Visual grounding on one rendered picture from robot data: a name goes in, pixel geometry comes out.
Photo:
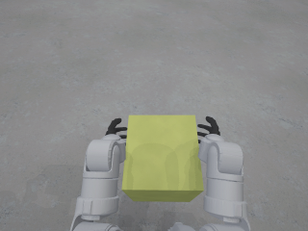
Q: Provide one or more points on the robot right forearm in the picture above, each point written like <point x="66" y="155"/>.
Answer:
<point x="224" y="198"/>

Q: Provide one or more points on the right robot hand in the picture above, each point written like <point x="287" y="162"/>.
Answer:
<point x="213" y="129"/>

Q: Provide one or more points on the robot right shin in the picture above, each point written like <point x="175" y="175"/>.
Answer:
<point x="178" y="223"/>

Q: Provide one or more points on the left robot upper arm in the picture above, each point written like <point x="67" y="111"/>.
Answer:
<point x="95" y="226"/>

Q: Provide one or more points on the carton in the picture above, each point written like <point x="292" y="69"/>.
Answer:
<point x="161" y="159"/>

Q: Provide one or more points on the left robot hand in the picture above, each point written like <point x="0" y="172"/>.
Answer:
<point x="112" y="129"/>

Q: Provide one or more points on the robot left forearm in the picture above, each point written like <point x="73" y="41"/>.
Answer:
<point x="99" y="197"/>

